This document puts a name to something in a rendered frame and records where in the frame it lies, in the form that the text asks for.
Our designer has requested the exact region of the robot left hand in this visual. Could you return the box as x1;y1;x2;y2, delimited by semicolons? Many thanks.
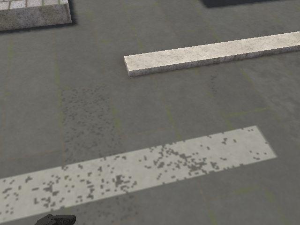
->
35;214;76;225

